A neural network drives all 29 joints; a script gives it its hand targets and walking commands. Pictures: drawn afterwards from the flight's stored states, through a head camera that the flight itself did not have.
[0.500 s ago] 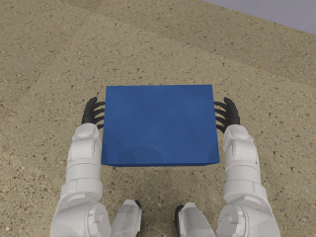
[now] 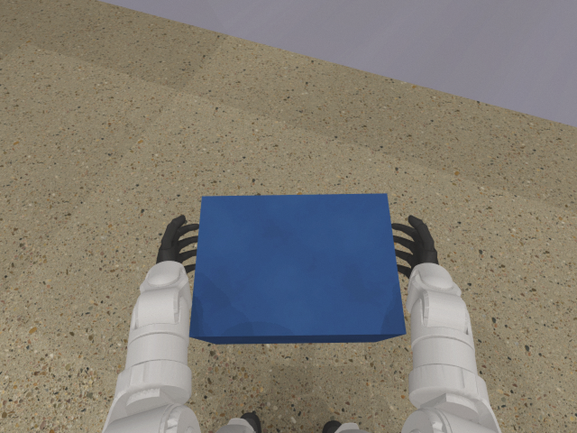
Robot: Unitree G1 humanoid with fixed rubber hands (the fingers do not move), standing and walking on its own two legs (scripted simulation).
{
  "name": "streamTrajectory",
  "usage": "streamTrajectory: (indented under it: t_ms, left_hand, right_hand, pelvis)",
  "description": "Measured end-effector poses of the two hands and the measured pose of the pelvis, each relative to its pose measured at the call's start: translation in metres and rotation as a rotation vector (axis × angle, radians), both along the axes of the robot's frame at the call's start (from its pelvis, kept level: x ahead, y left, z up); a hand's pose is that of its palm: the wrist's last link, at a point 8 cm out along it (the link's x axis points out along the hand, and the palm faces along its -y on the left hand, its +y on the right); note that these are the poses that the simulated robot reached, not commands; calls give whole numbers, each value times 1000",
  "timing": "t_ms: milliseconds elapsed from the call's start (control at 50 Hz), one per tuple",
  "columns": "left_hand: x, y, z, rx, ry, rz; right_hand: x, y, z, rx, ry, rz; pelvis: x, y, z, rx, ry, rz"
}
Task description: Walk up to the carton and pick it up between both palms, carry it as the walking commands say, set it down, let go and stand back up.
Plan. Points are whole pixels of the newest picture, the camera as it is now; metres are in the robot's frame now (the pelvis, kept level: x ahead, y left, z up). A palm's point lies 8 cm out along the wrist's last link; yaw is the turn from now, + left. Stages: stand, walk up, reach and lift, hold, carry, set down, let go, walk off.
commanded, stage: reach and lift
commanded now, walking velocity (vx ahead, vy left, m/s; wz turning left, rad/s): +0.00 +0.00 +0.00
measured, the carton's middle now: (295, 274) +0.36 +0.01 -0.10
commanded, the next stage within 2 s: hold in 1.64 s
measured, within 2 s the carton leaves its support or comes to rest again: neither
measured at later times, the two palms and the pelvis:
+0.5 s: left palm (155, 264) +0.31 +0.19 +0.04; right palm (449, 269) +0.32 -0.17 +0.05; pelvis +0.02 +0.00 +0.03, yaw +0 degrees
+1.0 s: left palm (148, 255) +0.31 +0.19 +0.08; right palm (465, 258) +0.31 -0.18 +0.09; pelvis +0.02 +0.00 +0.03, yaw +0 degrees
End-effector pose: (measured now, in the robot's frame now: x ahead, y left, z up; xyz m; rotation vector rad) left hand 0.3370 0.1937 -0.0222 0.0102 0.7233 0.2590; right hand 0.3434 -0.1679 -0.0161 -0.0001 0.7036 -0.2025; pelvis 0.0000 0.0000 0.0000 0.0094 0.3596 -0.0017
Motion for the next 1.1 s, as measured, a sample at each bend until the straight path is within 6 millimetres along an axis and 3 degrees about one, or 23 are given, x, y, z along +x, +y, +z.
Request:
streamTrajectory:
  t_ms: [260, 780, 1100]
  left_hand:
    - [-13, 4, 36, -7, -19, -9]
    - [-28, -9, 97, 8, -86, -27]
    - [-25, -7, 96, 23, -60, -52]
  right_hand:
    - [-12, -2, 39, 26, -20, 65]
    - [-34, -13, 97, 24, -85, 29]
    - [-31, -11, 100, 7, -69, 26]
  pelvis:
    - [14, -2, 19, -7, -167, 7]
    - [18, 1, 32, -5, -421, 2]
    - [29, 1, 34, -4, -450, 10]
